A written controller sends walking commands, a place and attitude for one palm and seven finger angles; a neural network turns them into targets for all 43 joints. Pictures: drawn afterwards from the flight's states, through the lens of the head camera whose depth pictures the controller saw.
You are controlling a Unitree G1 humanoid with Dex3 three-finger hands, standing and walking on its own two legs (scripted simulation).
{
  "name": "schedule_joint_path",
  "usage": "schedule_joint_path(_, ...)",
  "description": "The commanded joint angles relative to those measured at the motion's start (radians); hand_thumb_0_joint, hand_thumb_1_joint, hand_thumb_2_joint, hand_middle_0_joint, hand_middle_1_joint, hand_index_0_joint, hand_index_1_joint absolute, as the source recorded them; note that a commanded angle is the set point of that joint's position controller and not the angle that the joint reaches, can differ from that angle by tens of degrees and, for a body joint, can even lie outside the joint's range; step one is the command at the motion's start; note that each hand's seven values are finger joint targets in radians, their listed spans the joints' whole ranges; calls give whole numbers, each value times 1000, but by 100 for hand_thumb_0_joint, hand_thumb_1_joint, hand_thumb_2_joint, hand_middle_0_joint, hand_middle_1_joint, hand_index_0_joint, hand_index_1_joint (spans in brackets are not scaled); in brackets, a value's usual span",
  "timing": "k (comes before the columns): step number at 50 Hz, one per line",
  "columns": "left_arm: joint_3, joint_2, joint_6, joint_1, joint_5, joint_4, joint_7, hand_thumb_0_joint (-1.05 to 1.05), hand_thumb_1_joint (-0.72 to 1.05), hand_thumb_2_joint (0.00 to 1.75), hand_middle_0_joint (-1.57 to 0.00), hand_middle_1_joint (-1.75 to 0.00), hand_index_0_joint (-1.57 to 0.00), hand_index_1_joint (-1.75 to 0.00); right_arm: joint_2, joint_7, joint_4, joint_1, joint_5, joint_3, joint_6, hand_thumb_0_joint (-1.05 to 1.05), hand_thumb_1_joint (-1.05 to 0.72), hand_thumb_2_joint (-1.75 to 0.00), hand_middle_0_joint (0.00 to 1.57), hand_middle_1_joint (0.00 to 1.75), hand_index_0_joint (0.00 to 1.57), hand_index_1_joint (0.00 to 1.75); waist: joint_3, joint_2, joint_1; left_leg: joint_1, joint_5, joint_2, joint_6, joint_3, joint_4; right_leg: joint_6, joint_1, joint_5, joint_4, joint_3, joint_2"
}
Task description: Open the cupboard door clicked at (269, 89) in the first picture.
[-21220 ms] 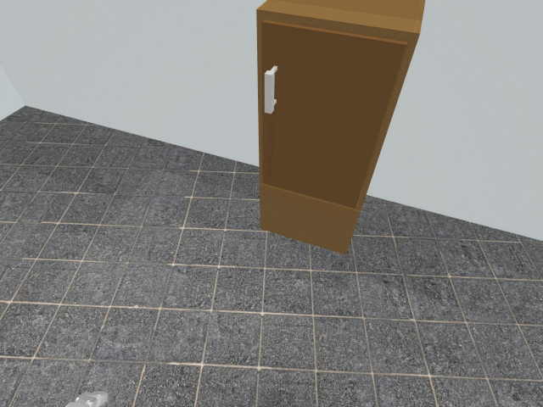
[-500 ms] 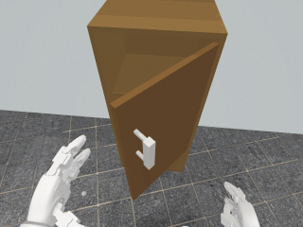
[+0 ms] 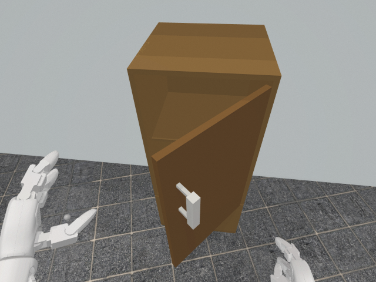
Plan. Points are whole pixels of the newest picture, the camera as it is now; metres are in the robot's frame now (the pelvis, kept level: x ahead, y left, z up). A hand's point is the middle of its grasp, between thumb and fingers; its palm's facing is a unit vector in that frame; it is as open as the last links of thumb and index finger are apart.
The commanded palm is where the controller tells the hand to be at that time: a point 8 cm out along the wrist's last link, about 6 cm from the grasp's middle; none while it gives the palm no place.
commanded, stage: draw the hand back to the body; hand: left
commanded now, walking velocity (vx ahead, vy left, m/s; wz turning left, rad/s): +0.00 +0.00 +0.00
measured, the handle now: (187, 205) +0.30 +0.04 +0.00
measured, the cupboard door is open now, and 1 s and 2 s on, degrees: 49 49 49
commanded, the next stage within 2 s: step back with the hand held close in 0.60 s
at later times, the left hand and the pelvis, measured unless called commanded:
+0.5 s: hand (56, 201) +0.19 +0.23 +0.17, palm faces +0.43 -0.81 -0.39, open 7.5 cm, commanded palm +0.14 +0.27 +0.18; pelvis +0.00 -0.02 +0.01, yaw -1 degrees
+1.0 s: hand (53, 204) +0.19 +0.24 +0.16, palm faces +0.35 -0.80 -0.49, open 7.4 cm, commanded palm +0.13 +0.28 +0.19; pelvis -0.03 -0.01 +0.01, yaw -2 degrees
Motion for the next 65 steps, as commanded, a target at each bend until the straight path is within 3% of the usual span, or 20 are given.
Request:
schedule_joint_path(1, 157, 149, -77, -81, -3, -195, 18, 0, 55, 75, -19, -30, -19, -30, -106, -10, -142, -139, -4, -57, -64, 0, -90, -90, 20, 30, 20, 30, -17, 12, 10, -75, 350, 60, -52, -20, -189, -28, 174, 171, -106, 3, -15)
schedule_joint_path(8, 249, 199, -101, -156, -10, -189, 21, 0, 80, 86, -20, -30, -20, -30, -107, -2, -103, -157, -5, -67, -66, 0, -90, -90, 20, 30, 20, 30, -22, 21, 15, -25, 377, 58, -45, -6, -227, -27, 220, 212, -156, 16, -11)
schedule_joint_path(11, 287, 217, -104, -189, -19, -149, 23, 0, 90, 90, -20, -30, -20, -30, -106, -5, -92, -173, -3, -71, -59, 0, -90, -90, 20, 30, 20, 30, 1, -12, 16, -20, 324, 54, -33, 5, -240, -24, 222, 194, -181, 23, -11)
schedule_joint_path(14, 225, 155, -105, -161, -20, -101, 9, 0, 90, 90, -20, -30, -20, -30, -110, 3, -86, -180, 0, -76, -54, 0, -90, -90, 20, 30, 20, 30, 31, 9, 11, -11, 305, 54, -26, 9, -248, -24, 214, 175, -204, 25, -14)
schedule_joint_path(17, 240, 179, -111, -164, -21, -120, 8, 0, 90, 90, -20, -30, -20, -30, -113, 5, -85, -184, -4, -82, -49, 0, -90, -90, 20, 30, 20, 30, -6, -23, 16, 4, 314, 52, -18, 15, -249, -19, 237, 193, -206, 31, -14)
schedule_joint_path(20, 257, 206, -119, -185, -14, -163, 13, 0, 90, 90, -20, -30, -20, -30, -110, 5, -82, -190, -8, -80, -55, 0, -90, -90, 20, 30, 20, 30, -38, 19, 20, 14, 339, 46, -21, 14, -250, -22, 265, 225, -203, 36, -16)
schedule_joint_path(22, 264, 209, -120, -173, -15, -157, 14, 0, 90, 90, -20, -30, -20, -30, -104, 5, -78, -191, -8, -79, -59, 0, -90, -90, 20, 30, 20, 30, -29, -1, 22, 16, 335, 44, -20, 17, -250, -21, 264, 222, -212, 39, -15)
schedule_joint_path(25, 270, 214, -120, -179, -13, -164, 16, 0, 90, 90, -20, -30, -20, -30, -102, 3, -72, -193, -8, -80, -62, 0, -90, -90, 20, 30, 20, 30, -29, 35, 21, 31, 355, 43, -21, 20, -247, -23, 266, 246, -216, 45, -16)
schedule_joint_path(28, 262, 201, -120, -168, -16, -138, 13, 0, 90, 90, -20, -30, -20, -30, -100, 7, -68, -194, -7, -81, -62, 0, -90, -90, 20, 30, 20, 30, -10, -10, 20, 33, 341, 44, -18, 24, -251, -19, 255, 228, -229, 47, -14)
schedule_joint_path(35, 250, 192, -122, -176, -19, -110, 9, 0, 90, 90, -20, -30, -20, -30, -101, 8, -62, -203, -6, -85, -57, 0, -90, -90, 20, 30, 20, 30, 15, -17, 19, 34, 299, 46, -14, 26, -262, -16, 243, 179, -249, 51, -16)
schedule_joint_path(36, 258, 219, -129, -270, -17, -162, 13, 0, 90, 90, -20, -30, -20, -30, -103, 7, -63, -213, -5, -83, -59, 0, -90, -90, 20, 30, 20, 30, -7, -3, 15, 45, 290, 42, -12, 25, -261, -16, 245, 168, -254, 58, -17)
schedule_joint_path(37, 395, 334, -169, -332, -5, -164, 23, 0, 90, 90, -20, -30, -20, -30, -134, 7, -92, -177, 5, -89, -40, 0, -90, -90, 20, 30, 20, 30, 74, -47, -33, -18, 178, 51, 1, 8, -221, -22, 130, 162, -323, 193, -62)
schedule_joint_path(38, 340, 252, -170, -213, -2, -68, 13, 0, 90, 90, -20, -30, -20, -30, -122, 10, -76, -169, 0, -94, -21, 0, -90, -90, 20, 30, 20, 30, 42, -99, -39, 8, 170, 42, 3, -4, -186, -29, 119, 143, -343, 205, -89)
schedule_joint_path(42, 290, 211, -186, -109, 5, -86, 7, 0, 90, 90, -20, -30, -20, -30, -136, 20, -94, -179, -3, -104, 14, 0, -90, -90, 20, 30, 20, 30, -29, -47, -43, 12, 225, 51, -3, 2, -198, -26, 124, 209, -313, 180, -100)
schedule_joint_path(49, 363, 284, -189, -60, 9, -176, 35, 0, 90, 90, -20, -30, -20, -30, -143, 6, -135, -189, 3, -119, 56, 0, -90, -90, 20, 30, 20, 30, -116, -21, -36, -94, 350, 80, -10, -27, -244, -12, 244, 417, -164, 117, -66)
schedule_joint_path(52, 360, 270, -189, -31, 11, -192, 40, 0, 90, 90, -20, -30, -20, -30, -141, 4, -151, -179, 5, -123, 63, 0, -90, -90, 20, 30, 20, 30, -113, -22, -39, -148, 332, 91, -6, -30, -241, -7, 253, 440, -120, 120, -62)
schedule_joint_path(56, 361, 261, -191, -18, 21, -204, 46, 0, 90, 90, -20, -30, -20, -30, -147, 3, -160, -172, 6, -129, 64, 0, -90, -90, 20, 30, 20, 30, -93, -8, -43, -247, 234, 110, 11, -49, -258, 1, 271, 408, -64, 119, -47)
schedule_joint_path(59, 371, 262, -194, -24, 32, -223, 50, 0, 90, 90, -20, -30, -20, -30, -155, 1, -164, -168, 2, -131, 57, 0, -90, -90, 20, 30, 20, 30, -79, 34, -41, -364, 129, 132, 35, -75, -288, 9, 315, 392, 7, 112, -32)
schedule_joint_path(65, 359, 235, -204, -86, 52, -255, 57, 0, 90, 90, -20, -30, -20, -30, -154, -4, -169, -139, -11, -128, 40, 0, -90, -90, 20, 30, 20, 30, -9, 26, -55, -555, -142, 155, 65, -109, -295, 7, 318, 292, 108, 131, -22)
